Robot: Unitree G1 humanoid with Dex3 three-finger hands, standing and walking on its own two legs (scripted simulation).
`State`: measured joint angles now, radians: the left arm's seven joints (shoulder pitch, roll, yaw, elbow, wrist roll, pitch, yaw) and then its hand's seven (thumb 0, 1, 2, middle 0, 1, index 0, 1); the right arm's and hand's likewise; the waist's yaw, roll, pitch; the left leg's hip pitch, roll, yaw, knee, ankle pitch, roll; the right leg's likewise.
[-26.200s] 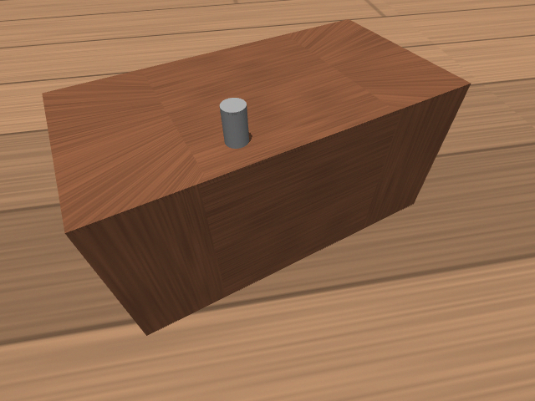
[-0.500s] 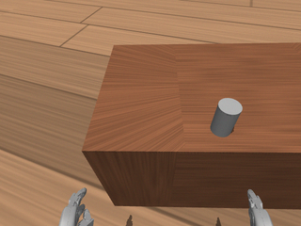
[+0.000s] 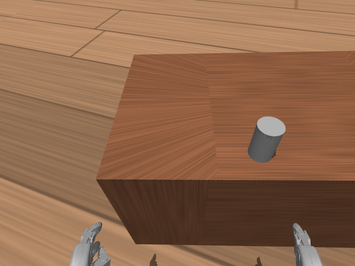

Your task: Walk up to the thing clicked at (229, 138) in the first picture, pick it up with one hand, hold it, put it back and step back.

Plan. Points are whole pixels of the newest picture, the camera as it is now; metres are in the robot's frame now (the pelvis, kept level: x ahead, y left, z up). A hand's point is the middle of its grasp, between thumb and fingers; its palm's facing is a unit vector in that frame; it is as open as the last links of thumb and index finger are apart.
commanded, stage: home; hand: right
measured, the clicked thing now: (265, 140) +0.47 -0.21 -0.01
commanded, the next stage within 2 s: stand in 0.40 s
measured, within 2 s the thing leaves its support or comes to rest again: neither
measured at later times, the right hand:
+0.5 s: hand out of the picture +0.08 -0.26 -0.12, palm faces -0.04 +0.93 -0.35, open 17.3 cm
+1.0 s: hand out of the picture +0.04 -0.25 -0.11, palm faces -0.03 +0.94 -0.34, open 8.4 cm
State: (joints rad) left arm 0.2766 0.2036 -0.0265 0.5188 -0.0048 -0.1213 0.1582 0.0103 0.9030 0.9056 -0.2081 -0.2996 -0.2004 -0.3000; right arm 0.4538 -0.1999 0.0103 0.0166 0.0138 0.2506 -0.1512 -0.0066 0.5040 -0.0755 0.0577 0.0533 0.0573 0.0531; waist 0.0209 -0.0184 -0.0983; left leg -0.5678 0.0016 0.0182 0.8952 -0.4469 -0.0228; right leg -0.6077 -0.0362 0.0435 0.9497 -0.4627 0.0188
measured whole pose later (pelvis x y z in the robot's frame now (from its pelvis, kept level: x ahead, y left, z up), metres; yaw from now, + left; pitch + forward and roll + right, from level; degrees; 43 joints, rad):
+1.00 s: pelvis -0.02 +0.00 +0.05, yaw +0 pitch -4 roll +0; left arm 0.14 0.33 0.01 1.13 0.02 -0.01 0.00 0.00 0.91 0.90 -0.21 -0.30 -0.20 -0.30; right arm 0.17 -0.33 0.01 1.12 -0.02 -0.02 -0.01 0.00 -0.70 -0.86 0.20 0.29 0.20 0.29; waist 0.00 0.00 0.05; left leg -0.15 0.04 -0.01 0.40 -0.19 -0.03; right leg -0.15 -0.01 0.00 0.39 -0.18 0.01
